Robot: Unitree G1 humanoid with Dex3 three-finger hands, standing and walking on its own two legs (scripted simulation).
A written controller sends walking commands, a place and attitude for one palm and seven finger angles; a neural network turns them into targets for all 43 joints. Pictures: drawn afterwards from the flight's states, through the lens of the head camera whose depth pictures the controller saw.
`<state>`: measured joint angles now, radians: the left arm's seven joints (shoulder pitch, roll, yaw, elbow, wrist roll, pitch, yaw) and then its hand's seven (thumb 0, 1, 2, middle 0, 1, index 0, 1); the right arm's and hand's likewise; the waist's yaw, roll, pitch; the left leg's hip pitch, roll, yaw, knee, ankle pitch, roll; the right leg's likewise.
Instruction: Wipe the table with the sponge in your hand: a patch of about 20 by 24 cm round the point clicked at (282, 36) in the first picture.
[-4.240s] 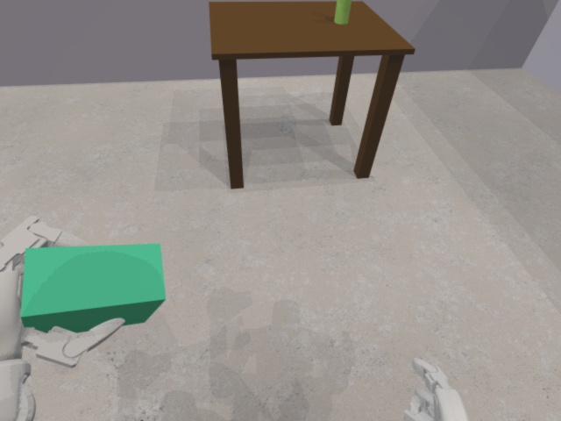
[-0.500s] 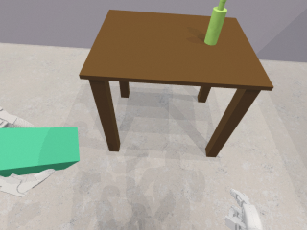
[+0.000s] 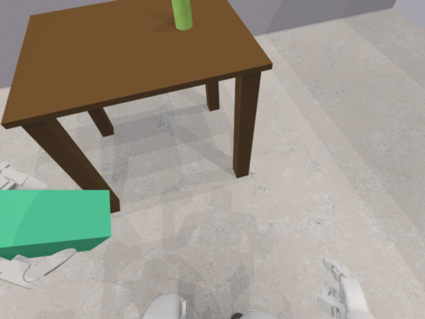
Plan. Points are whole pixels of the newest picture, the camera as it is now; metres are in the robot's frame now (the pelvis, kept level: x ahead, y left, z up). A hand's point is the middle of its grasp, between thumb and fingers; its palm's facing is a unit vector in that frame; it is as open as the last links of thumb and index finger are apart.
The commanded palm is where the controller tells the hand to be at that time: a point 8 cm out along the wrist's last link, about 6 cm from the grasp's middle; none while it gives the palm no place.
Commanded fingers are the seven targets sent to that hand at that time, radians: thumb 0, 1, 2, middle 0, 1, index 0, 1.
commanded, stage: turn to face it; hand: left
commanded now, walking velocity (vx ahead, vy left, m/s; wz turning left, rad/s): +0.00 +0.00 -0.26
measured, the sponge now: (68, 224) +0.23 +0.20 +0.14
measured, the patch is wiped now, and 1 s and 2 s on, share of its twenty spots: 0.00 0.00 0.00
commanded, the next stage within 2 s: take the last steps up to it in 0.18 s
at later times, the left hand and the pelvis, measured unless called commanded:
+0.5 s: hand out of the picture +0.13 +0.22 +0.18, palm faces +0.38 -0.82 -0.42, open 10.6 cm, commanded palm +0.09 +0.26 +0.18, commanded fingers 0.00 0.10 1.30 -1.20 -1.60 -1.20 -1.60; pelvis -0.08 -0.01 +0.01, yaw -3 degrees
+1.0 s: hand (7, 266) +0.17 +0.23 +0.17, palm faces +0.34 -0.81 -0.47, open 10.6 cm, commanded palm +0.13 +0.28 +0.18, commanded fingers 0.00 0.10 1.30 -1.20 -1.60 -1.20 -1.60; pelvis -0.05 +0.00 +0.00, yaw -3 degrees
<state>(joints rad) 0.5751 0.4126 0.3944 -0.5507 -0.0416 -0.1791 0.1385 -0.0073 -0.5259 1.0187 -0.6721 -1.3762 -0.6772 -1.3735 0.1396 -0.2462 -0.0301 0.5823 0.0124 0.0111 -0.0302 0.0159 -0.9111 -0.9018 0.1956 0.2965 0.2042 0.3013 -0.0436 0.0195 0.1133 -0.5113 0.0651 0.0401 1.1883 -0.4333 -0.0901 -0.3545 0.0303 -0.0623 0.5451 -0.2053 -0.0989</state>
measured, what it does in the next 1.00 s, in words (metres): steps on the spot: left foot, then right foot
